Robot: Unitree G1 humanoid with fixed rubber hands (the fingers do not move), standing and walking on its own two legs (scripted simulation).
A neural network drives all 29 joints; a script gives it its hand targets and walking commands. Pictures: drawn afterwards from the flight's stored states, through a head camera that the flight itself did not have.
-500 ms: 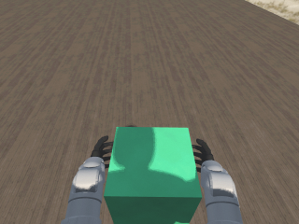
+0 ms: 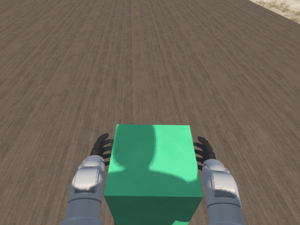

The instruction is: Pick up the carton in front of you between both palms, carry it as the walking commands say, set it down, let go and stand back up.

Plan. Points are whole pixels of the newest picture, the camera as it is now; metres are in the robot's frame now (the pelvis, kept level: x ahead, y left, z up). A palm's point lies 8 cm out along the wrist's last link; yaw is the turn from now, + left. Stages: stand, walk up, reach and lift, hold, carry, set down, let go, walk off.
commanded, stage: carry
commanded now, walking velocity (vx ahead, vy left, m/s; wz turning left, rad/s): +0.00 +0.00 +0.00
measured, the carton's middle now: (152, 177) +0.29 +0.00 -0.03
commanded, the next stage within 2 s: hold in 0.04 s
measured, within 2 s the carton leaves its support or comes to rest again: neither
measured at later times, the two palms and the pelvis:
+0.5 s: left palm (87, 172) +0.26 +0.16 +0.06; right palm (202, 165) +0.29 -0.13 +0.05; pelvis -0.02 -0.02 +0.01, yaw +7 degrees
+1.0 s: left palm (95, 166) +0.27 +0.15 +0.06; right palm (207, 158) +0.31 -0.15 +0.05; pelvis -0.02 -0.04 +0.01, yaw +7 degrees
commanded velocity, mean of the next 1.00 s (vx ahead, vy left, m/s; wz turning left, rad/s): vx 0.00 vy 0.00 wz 0.00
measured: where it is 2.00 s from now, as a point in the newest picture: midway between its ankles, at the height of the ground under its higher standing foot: outside the picture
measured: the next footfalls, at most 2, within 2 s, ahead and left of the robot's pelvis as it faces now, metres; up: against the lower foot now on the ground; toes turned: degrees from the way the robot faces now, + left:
none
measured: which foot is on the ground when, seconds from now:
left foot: down 0.00-1.00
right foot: down 0.00-1.00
